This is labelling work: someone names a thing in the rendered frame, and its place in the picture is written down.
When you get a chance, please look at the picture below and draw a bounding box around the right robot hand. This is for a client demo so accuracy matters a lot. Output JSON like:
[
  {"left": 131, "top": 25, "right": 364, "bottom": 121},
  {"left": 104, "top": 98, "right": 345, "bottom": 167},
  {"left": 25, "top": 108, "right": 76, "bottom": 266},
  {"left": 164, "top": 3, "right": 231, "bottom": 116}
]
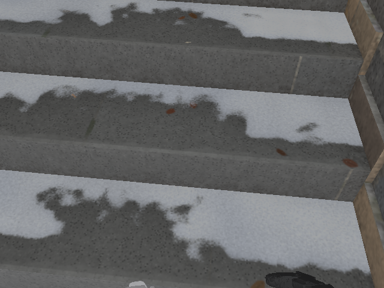
[{"left": 265, "top": 271, "right": 334, "bottom": 288}]

